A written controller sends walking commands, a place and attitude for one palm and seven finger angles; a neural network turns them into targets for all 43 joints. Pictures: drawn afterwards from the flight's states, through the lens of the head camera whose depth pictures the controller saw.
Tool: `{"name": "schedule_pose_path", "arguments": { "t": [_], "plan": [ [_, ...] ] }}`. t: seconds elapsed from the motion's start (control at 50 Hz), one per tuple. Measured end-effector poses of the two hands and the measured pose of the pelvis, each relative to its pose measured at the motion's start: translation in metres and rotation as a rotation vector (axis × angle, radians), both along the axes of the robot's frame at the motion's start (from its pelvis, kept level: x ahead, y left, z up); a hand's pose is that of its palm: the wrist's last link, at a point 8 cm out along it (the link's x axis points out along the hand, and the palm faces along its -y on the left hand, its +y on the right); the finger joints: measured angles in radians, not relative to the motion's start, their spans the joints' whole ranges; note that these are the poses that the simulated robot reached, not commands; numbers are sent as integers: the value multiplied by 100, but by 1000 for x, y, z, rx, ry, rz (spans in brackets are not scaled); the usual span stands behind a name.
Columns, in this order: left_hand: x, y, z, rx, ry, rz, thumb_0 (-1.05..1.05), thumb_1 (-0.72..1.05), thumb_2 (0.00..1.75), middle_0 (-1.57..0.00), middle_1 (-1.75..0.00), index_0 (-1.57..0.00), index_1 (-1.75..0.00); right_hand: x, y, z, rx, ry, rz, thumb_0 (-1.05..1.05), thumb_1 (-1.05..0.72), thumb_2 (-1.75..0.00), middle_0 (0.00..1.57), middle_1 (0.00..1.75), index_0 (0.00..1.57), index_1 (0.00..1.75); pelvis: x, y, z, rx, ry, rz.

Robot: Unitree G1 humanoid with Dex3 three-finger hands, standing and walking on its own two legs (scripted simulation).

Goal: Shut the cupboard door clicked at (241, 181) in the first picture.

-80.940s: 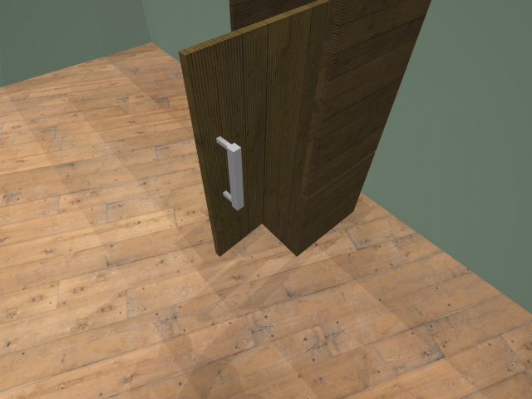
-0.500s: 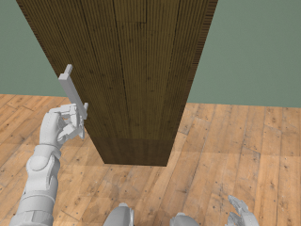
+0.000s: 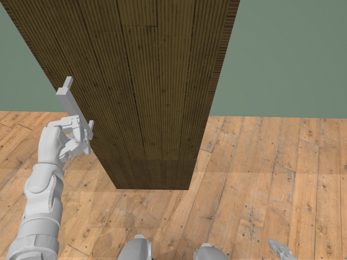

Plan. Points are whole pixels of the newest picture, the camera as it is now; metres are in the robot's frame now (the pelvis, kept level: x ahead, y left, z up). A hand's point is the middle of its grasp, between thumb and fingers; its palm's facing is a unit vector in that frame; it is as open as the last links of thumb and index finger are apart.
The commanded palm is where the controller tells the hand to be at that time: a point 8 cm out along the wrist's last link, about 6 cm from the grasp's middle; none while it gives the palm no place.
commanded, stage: bring the fist close to the handle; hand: left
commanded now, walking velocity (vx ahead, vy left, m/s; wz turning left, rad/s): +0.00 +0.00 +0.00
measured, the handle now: (79, 111) +0.45 +0.25 +0.05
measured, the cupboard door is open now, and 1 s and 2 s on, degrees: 0 0 0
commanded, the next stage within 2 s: push the door shut along its arc in 0.02 s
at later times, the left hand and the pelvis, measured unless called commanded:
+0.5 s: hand (80, 136) +0.38 +0.22 +0.05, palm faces -0.09 -1.00 -0.03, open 2.8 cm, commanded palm +0.38 +0.26 +0.06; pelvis -0.01 +0.00 -0.01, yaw +1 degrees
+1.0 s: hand (84, 135) +0.38 +0.22 +0.05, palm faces +0.04 -1.00 -0.03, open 2.7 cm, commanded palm +0.39 +0.24 +0.06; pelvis -0.06 +0.01 -0.02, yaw +3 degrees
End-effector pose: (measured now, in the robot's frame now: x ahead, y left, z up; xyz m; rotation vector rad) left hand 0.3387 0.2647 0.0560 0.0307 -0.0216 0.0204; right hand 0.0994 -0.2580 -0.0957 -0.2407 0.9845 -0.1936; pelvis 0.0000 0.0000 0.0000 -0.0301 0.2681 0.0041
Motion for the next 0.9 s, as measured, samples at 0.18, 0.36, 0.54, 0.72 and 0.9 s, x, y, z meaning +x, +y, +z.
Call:
{"name": "schedule_pose_path", "arguments": {
  "t": [0.18,0.36,0.54,0.72,0.9],
  "plan": [
    [-4,-2,0,-8,13,-6,1,90,90,-130,-150,-130,-150,15,5,4,13,-51,21,1,-90,-90,20,30,20,30,-2,0,1,3,-7,0],
    [17,6,2,-3,8,-55,2,90,91,-130,-150,-130,-150,14,5,0,-13,-41,36,1,-90,-90,20,30,20,30,-8,-1,-5,-9,1,12],
    [21,14,0,6,26,-120,-3,81,96,-130,-150,-130,-150,-12,3,-10,-33,34,33,1,-90,-90,20,30,20,30,-16,3,-10,-20,11,27],
    [25,17,0,12,19,-156,-3,78,100,-135,-150,-134,-150,-35,5,-21,-59,83,52,1,-90,-90,20,30,20,30,-33,6,-19,-30,26,50],
    [22,13,-2,-15,11,-61,-4,73,103,-138,-150,-137,-150,-46,10,-21,-80,51,75,1,-90,-90,20,30,20,30,-52,9,-24,-35,33,54]
  ]
}}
